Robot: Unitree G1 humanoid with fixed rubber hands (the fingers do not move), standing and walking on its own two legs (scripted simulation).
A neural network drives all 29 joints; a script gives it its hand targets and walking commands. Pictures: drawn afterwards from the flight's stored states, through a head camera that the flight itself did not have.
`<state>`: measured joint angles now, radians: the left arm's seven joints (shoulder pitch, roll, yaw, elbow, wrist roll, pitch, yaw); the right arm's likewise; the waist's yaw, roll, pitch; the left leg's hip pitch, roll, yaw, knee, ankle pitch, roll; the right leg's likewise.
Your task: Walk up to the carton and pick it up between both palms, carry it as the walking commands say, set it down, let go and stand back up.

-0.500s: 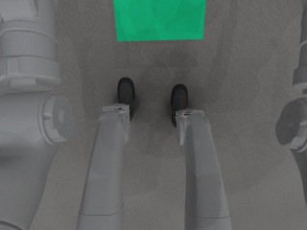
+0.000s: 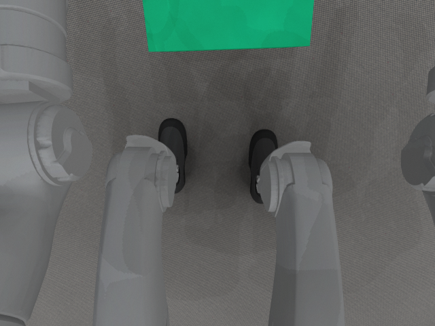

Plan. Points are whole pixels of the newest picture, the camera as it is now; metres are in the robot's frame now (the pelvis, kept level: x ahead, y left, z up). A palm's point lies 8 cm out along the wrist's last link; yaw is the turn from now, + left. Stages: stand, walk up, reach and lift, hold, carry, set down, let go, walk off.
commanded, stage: reach and lift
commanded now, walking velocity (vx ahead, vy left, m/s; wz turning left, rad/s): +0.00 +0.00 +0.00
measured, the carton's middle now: out of the picture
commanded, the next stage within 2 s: none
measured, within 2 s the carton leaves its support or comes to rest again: neither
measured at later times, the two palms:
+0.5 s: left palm out of the picture +0.57 +0.20 -0.30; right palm out of the picture +0.58 -0.21 -0.30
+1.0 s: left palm out of the picture +0.58 +0.20 -0.33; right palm out of the picture +0.59 -0.21 -0.33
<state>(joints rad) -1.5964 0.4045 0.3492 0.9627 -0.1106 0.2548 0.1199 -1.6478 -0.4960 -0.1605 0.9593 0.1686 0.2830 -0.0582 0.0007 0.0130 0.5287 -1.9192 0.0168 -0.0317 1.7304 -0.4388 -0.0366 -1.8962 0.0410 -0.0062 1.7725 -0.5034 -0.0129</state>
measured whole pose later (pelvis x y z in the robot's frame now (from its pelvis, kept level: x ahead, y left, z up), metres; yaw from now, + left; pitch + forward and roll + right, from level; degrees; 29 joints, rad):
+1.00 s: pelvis +0.02 +0.00 -0.14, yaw +0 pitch +35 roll +1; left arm -1.57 0.41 0.24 1.12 -0.16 0.10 0.12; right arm -1.63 -0.49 -0.14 1.19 0.20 0.14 -0.03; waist 0.00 0.00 0.52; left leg -2.25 0.01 -0.03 2.22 -0.59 -0.03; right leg -2.21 0.04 -0.01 2.27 -0.67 -0.01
